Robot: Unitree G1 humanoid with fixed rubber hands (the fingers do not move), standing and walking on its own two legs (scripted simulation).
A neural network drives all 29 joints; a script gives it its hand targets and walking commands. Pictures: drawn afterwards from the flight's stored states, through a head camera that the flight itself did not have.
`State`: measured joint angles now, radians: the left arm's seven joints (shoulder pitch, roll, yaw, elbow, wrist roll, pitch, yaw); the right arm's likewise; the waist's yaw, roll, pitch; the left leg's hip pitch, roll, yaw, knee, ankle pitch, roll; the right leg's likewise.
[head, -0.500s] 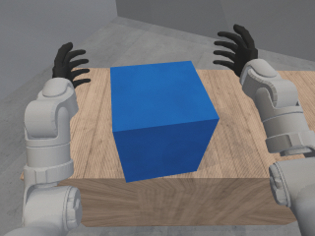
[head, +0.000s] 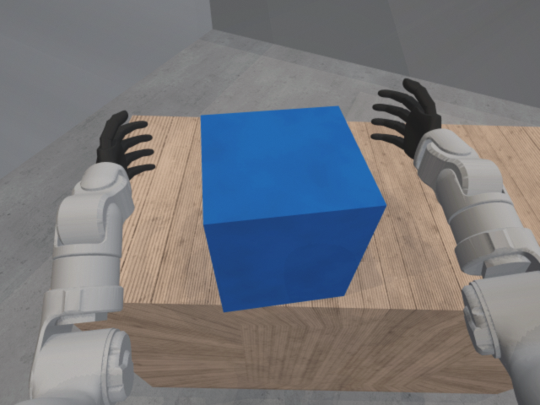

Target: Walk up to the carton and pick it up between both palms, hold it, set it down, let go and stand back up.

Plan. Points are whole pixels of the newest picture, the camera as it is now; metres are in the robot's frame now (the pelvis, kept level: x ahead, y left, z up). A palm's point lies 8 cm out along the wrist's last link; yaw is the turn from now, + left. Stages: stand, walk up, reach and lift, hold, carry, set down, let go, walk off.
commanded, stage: reach and lift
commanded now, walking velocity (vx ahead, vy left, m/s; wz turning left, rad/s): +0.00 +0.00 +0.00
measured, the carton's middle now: (278, 213) +0.38 +0.08 +0.06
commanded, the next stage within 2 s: none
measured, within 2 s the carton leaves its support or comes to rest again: neither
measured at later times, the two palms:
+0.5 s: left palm (144, 188) +0.35 +0.28 +0.11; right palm (402, 151) +0.48 -0.09 +0.14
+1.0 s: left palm (164, 190) +0.35 +0.25 +0.10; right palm (373, 159) +0.46 -0.05 +0.13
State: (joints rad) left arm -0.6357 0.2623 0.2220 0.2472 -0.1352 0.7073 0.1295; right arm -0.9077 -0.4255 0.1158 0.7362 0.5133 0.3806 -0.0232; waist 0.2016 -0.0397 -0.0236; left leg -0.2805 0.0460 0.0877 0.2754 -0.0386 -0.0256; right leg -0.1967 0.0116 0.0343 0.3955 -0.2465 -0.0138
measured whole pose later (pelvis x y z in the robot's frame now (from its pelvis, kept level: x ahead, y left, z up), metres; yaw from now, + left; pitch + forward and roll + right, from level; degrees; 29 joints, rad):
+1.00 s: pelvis +0.01 +0.00 +0.00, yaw +0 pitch +7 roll +1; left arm -0.55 0.06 0.22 0.37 -0.03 0.37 0.13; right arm -0.85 -0.21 0.12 0.80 0.39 0.17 -0.09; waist 0.19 -0.04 -0.06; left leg -0.36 0.05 0.09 0.29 -0.05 -0.02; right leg -0.27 0.02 0.03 0.40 -0.25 -0.01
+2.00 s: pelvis +0.01 +0.00 +0.00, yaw +0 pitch +7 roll +1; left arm -0.56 0.05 0.22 0.39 -0.01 0.35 0.16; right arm -0.85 -0.17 0.12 0.80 0.39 0.18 -0.17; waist 0.18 -0.04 -0.04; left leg -0.35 0.05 0.09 0.29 -0.05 -0.03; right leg -0.26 0.02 0.03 0.40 -0.25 -0.01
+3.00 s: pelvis +0.01 -0.01 +0.00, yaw +0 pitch -2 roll +1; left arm -0.64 -0.01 0.35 0.41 0.24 0.50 0.04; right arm -0.80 -0.09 0.04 0.79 0.18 0.14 -0.17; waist 0.07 -0.04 -0.06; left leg -0.17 0.05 0.09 0.29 -0.08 -0.03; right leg -0.08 0.02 0.03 0.39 -0.27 -0.02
